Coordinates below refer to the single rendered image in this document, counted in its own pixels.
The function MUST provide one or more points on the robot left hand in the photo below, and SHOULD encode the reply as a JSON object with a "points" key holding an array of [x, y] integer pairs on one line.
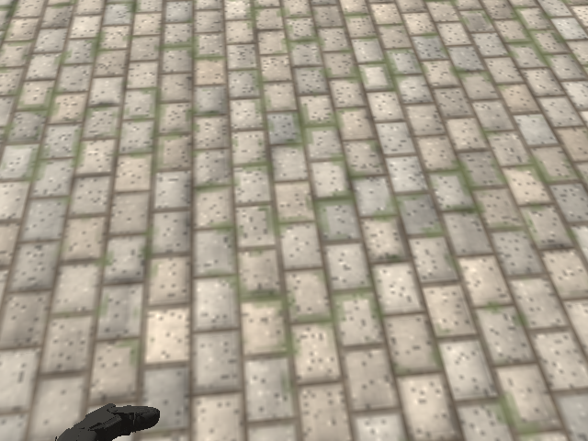
{"points": [[109, 422]]}

